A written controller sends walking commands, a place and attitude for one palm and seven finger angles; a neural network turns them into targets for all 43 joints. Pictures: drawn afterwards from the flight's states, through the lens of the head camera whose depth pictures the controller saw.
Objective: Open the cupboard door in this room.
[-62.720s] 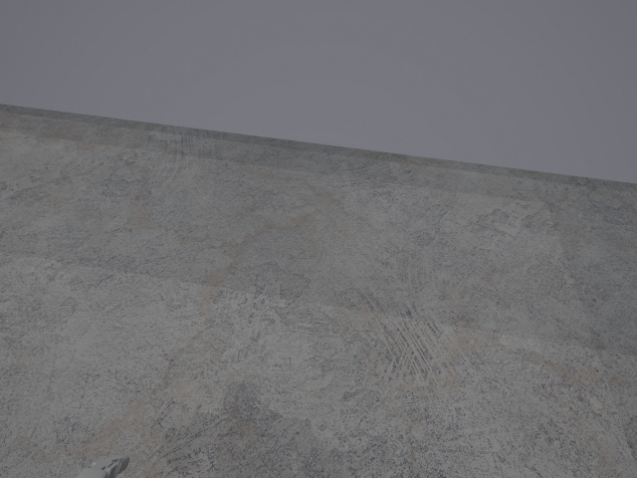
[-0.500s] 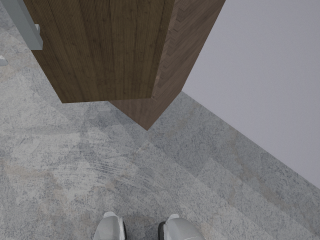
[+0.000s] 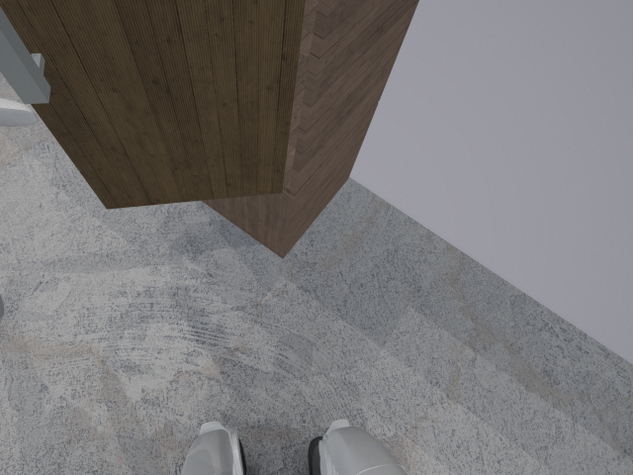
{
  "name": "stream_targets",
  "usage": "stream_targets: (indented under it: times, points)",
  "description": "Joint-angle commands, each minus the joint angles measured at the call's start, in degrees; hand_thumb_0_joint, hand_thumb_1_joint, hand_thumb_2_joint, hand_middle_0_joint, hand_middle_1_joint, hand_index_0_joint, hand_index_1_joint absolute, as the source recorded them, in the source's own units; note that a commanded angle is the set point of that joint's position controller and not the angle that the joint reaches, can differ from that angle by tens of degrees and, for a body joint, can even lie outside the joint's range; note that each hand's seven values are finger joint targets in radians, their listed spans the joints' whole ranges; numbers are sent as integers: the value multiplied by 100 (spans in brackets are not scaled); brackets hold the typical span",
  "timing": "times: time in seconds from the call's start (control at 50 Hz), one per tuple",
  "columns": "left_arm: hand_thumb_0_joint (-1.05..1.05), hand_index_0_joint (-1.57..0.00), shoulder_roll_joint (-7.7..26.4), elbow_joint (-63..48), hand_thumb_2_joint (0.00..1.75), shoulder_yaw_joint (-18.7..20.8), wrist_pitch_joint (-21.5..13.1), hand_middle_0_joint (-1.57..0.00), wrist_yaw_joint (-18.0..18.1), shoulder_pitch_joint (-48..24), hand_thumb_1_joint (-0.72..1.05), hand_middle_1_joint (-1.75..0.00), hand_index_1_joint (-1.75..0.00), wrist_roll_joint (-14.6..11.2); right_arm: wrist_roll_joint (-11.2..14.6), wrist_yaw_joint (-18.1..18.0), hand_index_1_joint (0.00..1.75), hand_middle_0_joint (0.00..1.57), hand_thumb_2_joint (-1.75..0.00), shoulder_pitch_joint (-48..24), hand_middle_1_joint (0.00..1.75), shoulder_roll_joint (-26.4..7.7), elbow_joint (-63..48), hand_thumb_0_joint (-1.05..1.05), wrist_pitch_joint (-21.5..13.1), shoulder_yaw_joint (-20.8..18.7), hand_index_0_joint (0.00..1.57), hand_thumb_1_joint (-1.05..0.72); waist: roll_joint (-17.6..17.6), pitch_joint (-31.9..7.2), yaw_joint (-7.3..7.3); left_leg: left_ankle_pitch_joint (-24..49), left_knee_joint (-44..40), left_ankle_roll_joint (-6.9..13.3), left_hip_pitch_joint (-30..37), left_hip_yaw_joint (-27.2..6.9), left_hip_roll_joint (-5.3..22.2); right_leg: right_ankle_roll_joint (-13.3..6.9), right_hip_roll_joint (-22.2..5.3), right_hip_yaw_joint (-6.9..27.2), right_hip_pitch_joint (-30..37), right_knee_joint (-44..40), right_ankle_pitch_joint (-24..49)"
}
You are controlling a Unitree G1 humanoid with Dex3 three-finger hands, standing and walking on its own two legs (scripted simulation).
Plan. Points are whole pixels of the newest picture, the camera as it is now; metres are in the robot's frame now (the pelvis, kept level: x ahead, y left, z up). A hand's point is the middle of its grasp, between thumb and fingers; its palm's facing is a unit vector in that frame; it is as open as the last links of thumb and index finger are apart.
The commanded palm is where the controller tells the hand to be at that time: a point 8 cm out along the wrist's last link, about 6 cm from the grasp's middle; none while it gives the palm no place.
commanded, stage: slide the fingers in behind the handle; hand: left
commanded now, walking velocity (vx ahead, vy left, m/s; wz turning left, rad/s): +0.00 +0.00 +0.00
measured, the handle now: (5, 29) +0.60 +0.26 +0.13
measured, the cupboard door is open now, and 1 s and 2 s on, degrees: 46 45 46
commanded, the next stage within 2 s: close the thumb around the handle in 0.94 s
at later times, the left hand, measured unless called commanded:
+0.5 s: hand (11, 63) +0.55 +0.25 +0.12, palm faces +0.05 -1.00 +0.02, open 13.9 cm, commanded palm +0.54 +0.28 +0.12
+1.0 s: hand (10, 69) +0.54 +0.25 +0.13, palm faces +0.07 -1.00 +0.01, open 14.0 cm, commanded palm +0.53 +0.29 +0.12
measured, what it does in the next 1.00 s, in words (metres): stands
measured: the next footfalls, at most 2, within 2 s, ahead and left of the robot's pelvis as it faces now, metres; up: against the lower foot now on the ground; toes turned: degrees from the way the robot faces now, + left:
none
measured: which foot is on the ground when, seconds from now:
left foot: down 0.00-1.00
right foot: down 0.00-1.00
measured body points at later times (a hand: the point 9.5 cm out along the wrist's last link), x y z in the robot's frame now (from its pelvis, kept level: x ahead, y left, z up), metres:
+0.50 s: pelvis +0.01 +0.00 +0.00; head +0.16 +0.03 +0.43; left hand +0.54 +0.30 +0.12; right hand -0.02 -0.27 -0.09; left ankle +0.03 +0.10 -0.68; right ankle -0.02 -0.12 -0.68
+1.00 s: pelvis +0.01 +0.00 +0.01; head +0.14 +0.03 +0.44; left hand +0.53 +0.30 +0.13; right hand -0.02 -0.26 -0.09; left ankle +0.03 +0.10 -0.68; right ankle -0.02 -0.12 -0.68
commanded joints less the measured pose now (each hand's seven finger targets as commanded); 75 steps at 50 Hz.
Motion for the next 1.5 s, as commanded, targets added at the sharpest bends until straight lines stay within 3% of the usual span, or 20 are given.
stream_targets:
  times: [0.0, 0.08, 0.22, 0.26, 0.36, 0.44, 0.48, 0.52, 0.58, 0.64, 0.8, 0.86, 0.9, 0.98, 1.02, 1.22, 1.24, 1.28, 1.4, 1.48]
  points:
    - [0, -30, 1723, -1380, 30, 145, -348, -30, 1, -2456, -50, -120, -120, -120, -20, -90, 30, 20, -90, 1242, 30, -1162, -142, 0, -30, -443, 20, -90, 1232, -2852, 59, 2120, -323, 160, 2960, -337, -253, 35, 176, 221, 424, -558, 1908]
    - [0, -30, 1657, -1531, 30, 274, -424, -30, -6, -2279, -50, -120, -120, -239, -29, -62, 30, 20, -90, 1288, 30, -1153, -97, 0, -30, -486, 20, -90, 1198, -3057, 106, 2453, -283, 157, 3136, -316, -256, 35, 206, 219, 550, -545, 2251]
    - [0, -30, 1293, -1281, 30, -3, -222, -30, 57, -2177, -50, -120, -120, -210, -10, -30, 30, 20, -90, 1258, 30, -1110, -76, 0, -28, -479, 20, -90, 1160, -2571, 49, 2221, -308, 186, 2857, -239, -290, 54, 189, 255, 485, -640, 2196]
    - [0, -30, 1457, -1506, 30, 126, -303, -30, 127, -2298, -50, -120, -120, -201, -39, -41, 30, 20, -90, 1303, 30, -1123, -74, 0, -27, -485, 20, -90, 1142, -2781, 68, 2431, -307, 187, 2960, -277, -288, 30, 193, 253, 608, -569, 2358]
    - [0, -30, 734, -1672, 30, -230, -379, -30, 175, -2296, -50, -120, -120, -293, -68, 27, 30, 20, -90, 1316, 30, -1075, -10, 0, -51, -543, 20, -90, 1331, -2845, 18, 2765, -308, 138, 3466, -342, -270, 2, 211, 164, 320, -565, 2377]
    - [0, -30, 770, -1552, 30, -133, -317, -30, 212, -2314, -50, -120, -120, -338, -65, 40, 30, 20, -90, 1282, 30, -1101, 15, 0, -49, -555, 20, -90, 1003, -2790, 4, 2596, -337, 157, 3253, -325, -281, 33, 204, 184, 485, -595, 2415]
    - [0, -30, 927, -1735, 30, 6, -370, -30, 300, -2412, -50, -120, -120, -294, -79, 46, 30, 20, -90, 1297, 30, -1101, 18, 0, -57, -564, 20, -90, 1240, -2979, 72, 2859, -332, 137, 3464, -348, -279, 11, 189, 182, 476, -546, 2534]
    - [0, -30, 653, -1789, 30, -168, -413, -30, 394, -2300, -50, -120, -120, -238, -90, 80, 30, 20, -90, 1257, 30, -1057, -6, 0, -62, -567, 20, -90, 1328, -2905, 84, 2931, -328, 109, 3584, -365, -267, 0, 193, 151, 323, -541, 2448]
    - [0, -30, 852, -1847, 30, 28, -491, -30, 499, -2188, -50, -120, -120, -194, -106, 102, 30, 20, -90, 1261, 30, -1072, -20, 0, -51, -575, 20, -90, 1215, -3037, 156, 3077, -319, 106, 3592, -364, -268, 6, 199, 165, 496, -512, 2595]
    - [0, -30, 602, -1795, 30, -125, -483, -30, 453, -2129, -50, -120, -120, -241, -88, 115, 30, 20, -90, 1216, 30, -1049, -52, 0, -40, -585, 20, -90, 1108, -2936, 132, 2967, -356, 109, 3502, -338, -291, 6, 206, 150, 588, -524, 2624]
    - [0, -30, 698, -1801, 30, 44, -560, -30, 473, -1938, -50, -120, -120, -267, -81, 113, 30, 20, -90, 1170, 30, -1046, -92, 0, -12, -589, 20, -90, 1155, -2908, 243, 3055, -419, 77, 3622, -362, -275, -15, 200, 127, 576, -526, 2549]
    - [0, -30, 583, -1560, 30, -60, -539, -30, 487, -1993, -50, -120, -120, -284, -78, 101, 30, 20, -90, 1152, 30, -1059, -71, 0, -21, -563, 20, -90, 843, -2525, 117, 2605, -458, 126, 3296, -338, -292, 1, 191, 151, 526, -592, 2330]
    - [0, -30, 808, -1424, 30, 24, -501, -30, 490, -2019, -50, -120, -120, -240, -55, 76, 30, 20, -90, 1143, 30, -1093, -89, 0, -20, -558, 20, -90, 713, -2485, 117, 2355, -494, 136, 3089, -322, -295, 24, 176, 182, 597, -609, 2210]
    - [0, -30, 1007, -1529, 30, 49, -592, -30, 459, -2273, -50, -120, -120, -185, -61, 44, 30, 20, -90, 1146, 30, -1109, -80, 0, -50, -540, 20, -90, 966, -2651, 106, 2264, -471, 125, 3162, -344, -289, 11, 158, 210, 495, -585, 2057]
    - [0, -30, 746, -1519, 30, -160, -647, -30, 441, -2415, -50, -120, -120, -200, -61, 42, 30, 20, -90, 1130, 30, -1093, -46, 0, -80, -547, 20, -90, 1035, -2526, 7, 2105, -453, 110, 3246, -380, -265, 11, 166, 194, 233, -624, 1805]
    - [0, -34, 1037, -1363, 54, -26, -494, -34, 397, -2519, 6, -126, -126, -177, -87, -2, 30, 20, -90, 1241, 30, -1148, 16, 0, -127, -520, 20, -90, 1192, -2734, 53, 2158, -434, 93, 3288, -461, -238, -11, 162, 141, 156, -581, 1683]
    - [0, -34, 859, -1330, 56, -170, -460, -34, 404, -2499, 12, -127, -127, -161, -84, 9, 30, 20, -90, 1225, 30, -1132, -8, 0, -126, -517, 20, -90, 1188, -2698, 9, 2114, -436, 101, 3279, -445, -249, -1, 170, 143, 107, -595, 1657]
    - [0, -35, 965, -1668, 61, -71, -537, -35, 461, -2664, 23, -128, -128, -155, -113, 16, 30, 20, -90, 1259, 30, -1132, 1, 0, -141, -535, 20, -90, 1447, -3015, 69, 2368, -420, 76, 3568, -479, -230, -14, 173, 139, 119, -556, 1772]
    - [0, -38, 685, -1429, 76, -183, -473, -38, 539, -2531, 56, -131, -131, -170, -114, 47, 30, 20, -90, 1288, 30, -1118, 27, 0, -121, -536, 20, -90, 1185, -2687, 0, 2309, -442, 83, 3405, -475, -236, -9, 199, 101, 76, -600, 1747]
    - [0, -39, 1046, -1617, 85, 76, -503, -39, 589, -2513, 79, -134, -134, -124, -132, 49, 30, 20, -90, 1344, 30, -1136, 6, 0, -117, -544, 20, -90, 1201, -2994, 72, 2595, -418, 93, 3471, -450, -235, -4, 189, 136, 300, -540, 2052]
